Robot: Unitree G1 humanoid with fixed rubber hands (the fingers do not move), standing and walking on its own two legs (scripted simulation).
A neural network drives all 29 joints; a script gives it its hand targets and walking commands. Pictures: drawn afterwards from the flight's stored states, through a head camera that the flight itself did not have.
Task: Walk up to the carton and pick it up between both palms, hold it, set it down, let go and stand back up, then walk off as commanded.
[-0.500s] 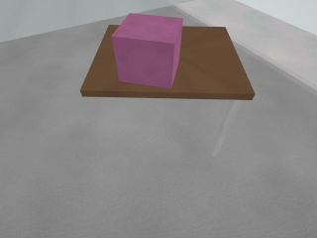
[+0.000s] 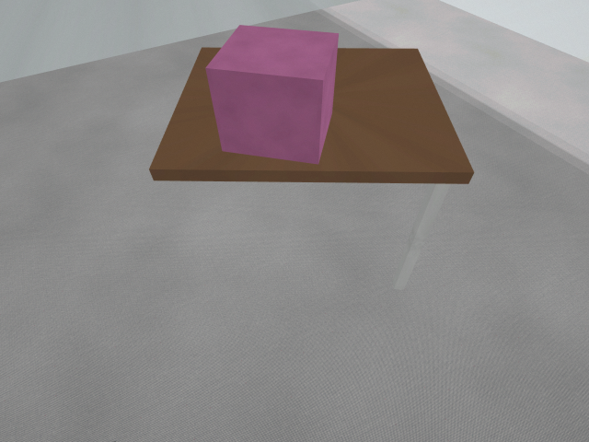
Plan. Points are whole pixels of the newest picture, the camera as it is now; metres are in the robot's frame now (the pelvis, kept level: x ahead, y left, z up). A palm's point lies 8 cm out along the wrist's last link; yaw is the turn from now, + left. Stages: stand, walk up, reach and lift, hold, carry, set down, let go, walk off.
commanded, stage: stand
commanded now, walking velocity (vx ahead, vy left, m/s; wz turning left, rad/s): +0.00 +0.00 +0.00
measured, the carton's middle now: (278, 94) +0.93 +0.04 -0.02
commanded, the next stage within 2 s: none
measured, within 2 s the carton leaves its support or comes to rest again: neither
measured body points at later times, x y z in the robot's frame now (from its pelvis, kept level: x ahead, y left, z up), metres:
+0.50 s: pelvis +0.00 +0.00 +0.00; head +0.01 -0.01 +0.45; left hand +0.09 +0.29 -0.13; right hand +0.07 -0.30 -0.14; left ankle -0.05 +0.12 -0.75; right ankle +0.00 -0.10 -0.75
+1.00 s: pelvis +0.00 -0.01 +0.00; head +0.01 -0.01 +0.45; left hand +0.09 +0.29 -0.13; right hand +0.07 -0.30 -0.14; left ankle -0.05 +0.12 -0.75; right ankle +0.00 -0.10 -0.75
